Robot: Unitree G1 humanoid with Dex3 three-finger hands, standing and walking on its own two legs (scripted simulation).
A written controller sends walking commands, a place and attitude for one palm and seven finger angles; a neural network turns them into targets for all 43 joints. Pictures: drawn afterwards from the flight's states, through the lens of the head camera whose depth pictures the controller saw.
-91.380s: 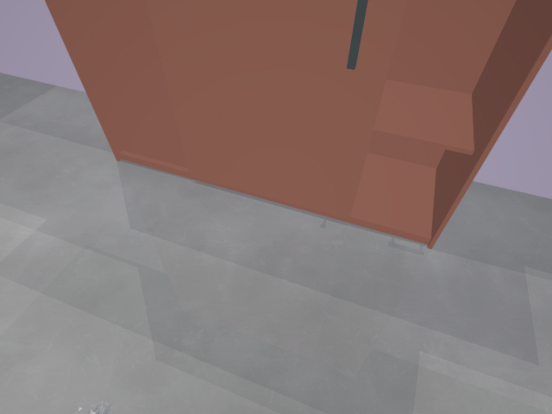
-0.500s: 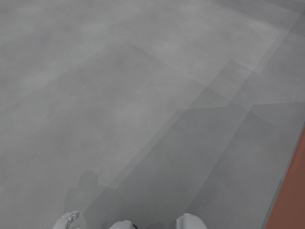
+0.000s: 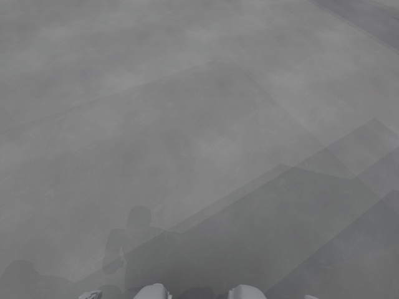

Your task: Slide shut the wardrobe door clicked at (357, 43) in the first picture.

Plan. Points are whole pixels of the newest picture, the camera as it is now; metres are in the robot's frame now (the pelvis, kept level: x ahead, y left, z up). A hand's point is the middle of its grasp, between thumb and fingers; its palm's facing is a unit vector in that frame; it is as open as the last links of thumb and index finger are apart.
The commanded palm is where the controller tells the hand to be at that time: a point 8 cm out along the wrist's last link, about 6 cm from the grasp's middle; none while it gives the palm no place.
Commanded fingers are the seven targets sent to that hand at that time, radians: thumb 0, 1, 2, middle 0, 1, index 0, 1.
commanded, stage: walk to a spot facing it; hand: left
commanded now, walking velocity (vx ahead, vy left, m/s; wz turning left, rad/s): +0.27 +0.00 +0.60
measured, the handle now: out of the picture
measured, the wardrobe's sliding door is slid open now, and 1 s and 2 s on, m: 0.01 0.01 0.01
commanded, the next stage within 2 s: turn to face it in 1.16 s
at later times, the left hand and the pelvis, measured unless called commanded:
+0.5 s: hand out of the picture +0.02 +0.19 -0.15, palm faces +0.42 -0.89 -0.18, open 7.4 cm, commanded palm none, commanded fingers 0.00 0.90 0.90 -0.20 -0.30 -0.20 -0.30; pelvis +0.09 +0.02 +0.02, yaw +21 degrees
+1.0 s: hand (69, 250) +0.22 +0.30 -0.14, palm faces +0.56 -0.80 -0.21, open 7.4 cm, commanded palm none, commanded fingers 0.00 0.90 0.90 -0.20 -0.30 -0.20 -0.30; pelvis +0.26 +0.10 +0.01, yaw +32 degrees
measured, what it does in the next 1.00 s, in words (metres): walks ahead, turning left: right foot, then left foot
